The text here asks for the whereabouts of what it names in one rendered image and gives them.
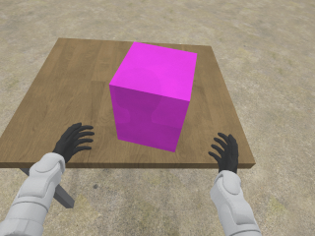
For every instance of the robot left forearm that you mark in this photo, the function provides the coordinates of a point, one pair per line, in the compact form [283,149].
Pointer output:
[31,205]

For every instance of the robot left hand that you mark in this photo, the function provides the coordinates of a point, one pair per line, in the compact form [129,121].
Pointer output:
[67,145]

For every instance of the robot right forearm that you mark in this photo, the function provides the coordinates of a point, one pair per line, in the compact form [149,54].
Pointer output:
[235,214]

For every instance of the robot right hand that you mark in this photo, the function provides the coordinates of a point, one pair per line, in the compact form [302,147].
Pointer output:
[228,159]

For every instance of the carton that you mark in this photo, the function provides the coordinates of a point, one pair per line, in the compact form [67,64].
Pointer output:
[150,94]

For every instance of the table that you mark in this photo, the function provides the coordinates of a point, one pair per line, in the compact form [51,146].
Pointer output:
[72,86]

